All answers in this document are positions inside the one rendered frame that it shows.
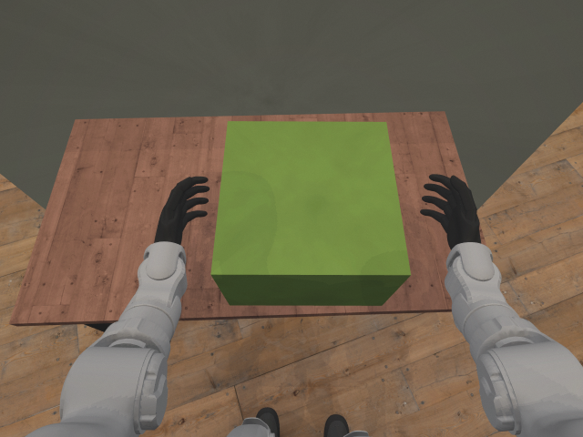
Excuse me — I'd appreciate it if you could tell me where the right robot hand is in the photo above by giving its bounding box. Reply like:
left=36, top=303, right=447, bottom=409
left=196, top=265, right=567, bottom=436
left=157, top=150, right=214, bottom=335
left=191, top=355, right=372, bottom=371
left=420, top=174, right=481, bottom=250

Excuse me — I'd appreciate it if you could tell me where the right robot forearm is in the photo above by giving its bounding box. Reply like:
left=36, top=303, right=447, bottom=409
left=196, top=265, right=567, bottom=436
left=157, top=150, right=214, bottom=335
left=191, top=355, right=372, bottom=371
left=445, top=242, right=583, bottom=374

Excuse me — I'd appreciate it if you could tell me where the left robot hand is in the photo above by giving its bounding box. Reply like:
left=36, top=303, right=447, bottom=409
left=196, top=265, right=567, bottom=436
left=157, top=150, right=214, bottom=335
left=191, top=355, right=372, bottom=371
left=154, top=177, right=210, bottom=244

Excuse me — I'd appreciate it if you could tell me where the left robot forearm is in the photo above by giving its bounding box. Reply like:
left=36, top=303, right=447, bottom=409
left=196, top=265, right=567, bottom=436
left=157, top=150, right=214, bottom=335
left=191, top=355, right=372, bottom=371
left=59, top=241, right=188, bottom=420

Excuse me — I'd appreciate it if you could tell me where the table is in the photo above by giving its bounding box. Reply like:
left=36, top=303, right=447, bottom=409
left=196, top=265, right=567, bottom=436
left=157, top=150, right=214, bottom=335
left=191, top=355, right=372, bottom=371
left=9, top=111, right=501, bottom=332

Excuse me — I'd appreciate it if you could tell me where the robot foot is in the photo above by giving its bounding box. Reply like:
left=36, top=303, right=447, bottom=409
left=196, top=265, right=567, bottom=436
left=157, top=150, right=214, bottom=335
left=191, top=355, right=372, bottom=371
left=324, top=414, right=349, bottom=437
left=256, top=407, right=280, bottom=437

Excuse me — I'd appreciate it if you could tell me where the carton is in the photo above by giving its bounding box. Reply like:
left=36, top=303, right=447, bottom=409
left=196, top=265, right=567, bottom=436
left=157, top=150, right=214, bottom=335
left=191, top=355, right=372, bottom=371
left=210, top=121, right=411, bottom=306

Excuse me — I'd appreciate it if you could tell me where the robot left foot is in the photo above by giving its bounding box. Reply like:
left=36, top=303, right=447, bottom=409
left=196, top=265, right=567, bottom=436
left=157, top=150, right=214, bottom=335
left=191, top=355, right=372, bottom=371
left=256, top=407, right=280, bottom=437

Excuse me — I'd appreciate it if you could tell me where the left robot upper arm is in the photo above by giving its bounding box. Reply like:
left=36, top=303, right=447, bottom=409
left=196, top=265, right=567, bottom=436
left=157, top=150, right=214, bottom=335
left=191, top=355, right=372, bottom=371
left=26, top=347, right=168, bottom=437

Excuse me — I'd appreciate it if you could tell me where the robot right foot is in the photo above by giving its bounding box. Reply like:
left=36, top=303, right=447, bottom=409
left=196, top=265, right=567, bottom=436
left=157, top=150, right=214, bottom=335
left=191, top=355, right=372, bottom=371
left=324, top=414, right=349, bottom=437

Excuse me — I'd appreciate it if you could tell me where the right robot upper arm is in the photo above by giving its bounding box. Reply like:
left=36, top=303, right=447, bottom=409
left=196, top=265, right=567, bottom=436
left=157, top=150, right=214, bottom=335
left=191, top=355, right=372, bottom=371
left=476, top=341, right=583, bottom=437

